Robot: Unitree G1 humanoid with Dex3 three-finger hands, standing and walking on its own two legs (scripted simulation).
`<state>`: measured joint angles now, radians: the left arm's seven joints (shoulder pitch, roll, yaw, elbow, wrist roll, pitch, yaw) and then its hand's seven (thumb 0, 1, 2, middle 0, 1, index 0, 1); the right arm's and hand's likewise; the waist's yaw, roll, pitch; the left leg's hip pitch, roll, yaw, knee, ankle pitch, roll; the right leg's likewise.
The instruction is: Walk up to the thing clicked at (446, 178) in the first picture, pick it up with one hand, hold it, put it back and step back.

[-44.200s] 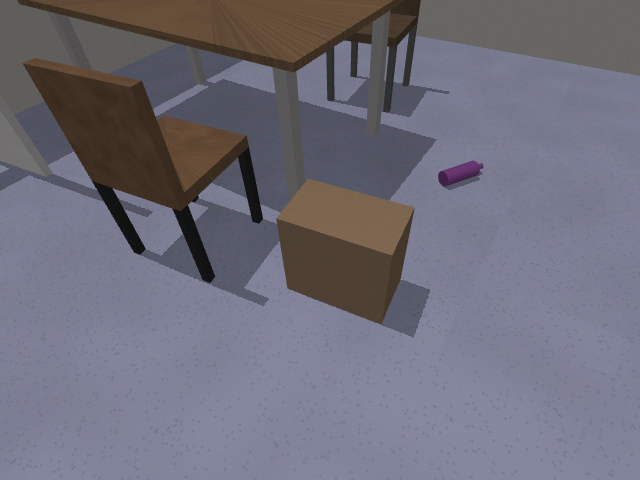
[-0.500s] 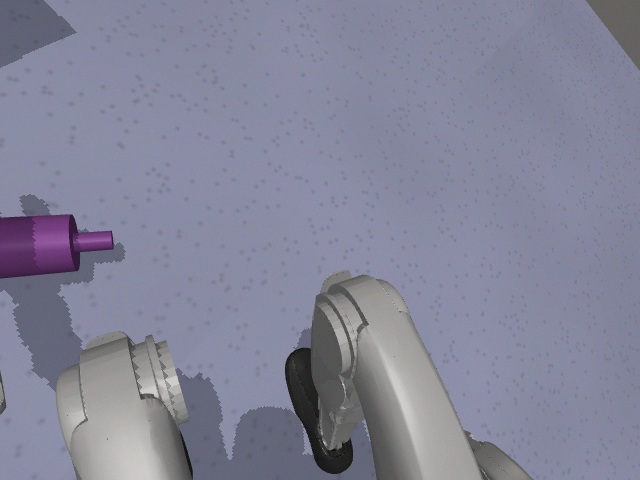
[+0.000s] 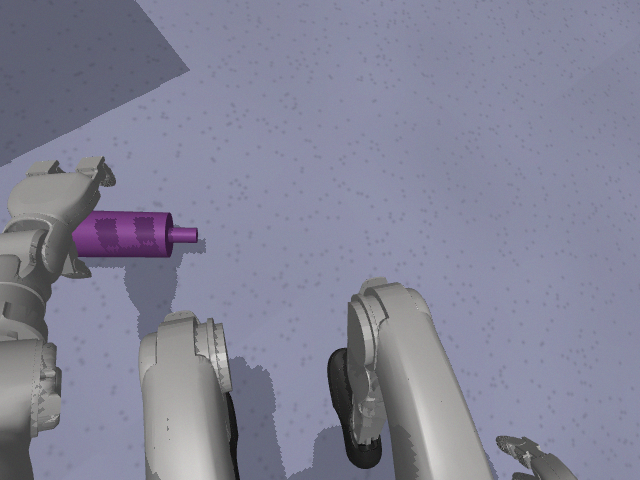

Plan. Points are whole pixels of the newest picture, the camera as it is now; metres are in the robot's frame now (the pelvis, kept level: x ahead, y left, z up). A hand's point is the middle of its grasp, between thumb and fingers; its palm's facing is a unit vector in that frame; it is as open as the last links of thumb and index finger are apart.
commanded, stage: withdraw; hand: left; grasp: from above
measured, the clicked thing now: (124, 234) +0.50 +0.27 -0.32
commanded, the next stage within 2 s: home in 0.16 s
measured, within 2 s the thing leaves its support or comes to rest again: neither
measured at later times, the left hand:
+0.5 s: hand (47, 187) +0.50 +0.30 -0.13, palm faces -0.37 -0.11 -0.92, open 12.9 cm
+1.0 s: hand out of the picture +0.30 +0.24 +0.08, palm faces -0.16 -0.80 -0.58, open 7.5 cm
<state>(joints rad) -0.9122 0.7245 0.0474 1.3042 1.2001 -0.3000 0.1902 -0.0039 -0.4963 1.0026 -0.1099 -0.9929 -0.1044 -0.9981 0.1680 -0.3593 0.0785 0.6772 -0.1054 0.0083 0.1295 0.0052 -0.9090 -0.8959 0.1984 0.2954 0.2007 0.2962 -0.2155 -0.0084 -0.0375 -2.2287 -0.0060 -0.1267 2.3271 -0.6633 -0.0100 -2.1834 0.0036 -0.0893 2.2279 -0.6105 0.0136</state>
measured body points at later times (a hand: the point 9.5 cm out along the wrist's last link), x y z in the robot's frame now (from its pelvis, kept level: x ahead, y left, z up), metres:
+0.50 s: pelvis +0.02 +0.01 +0.00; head +0.25 +0.06 +0.38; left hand +0.52 +0.31 -0.08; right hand +0.05 -0.24 -0.11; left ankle +0.09 +0.13 -0.32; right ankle +0.12 -0.12 -0.32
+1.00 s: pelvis +0.02 +0.00 +0.19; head +0.16 +0.04 +0.61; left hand +0.31 +0.28 +0.12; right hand +0.24 -0.24 +0.10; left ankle +0.08 +0.13 -0.32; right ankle +0.12 -0.12 -0.32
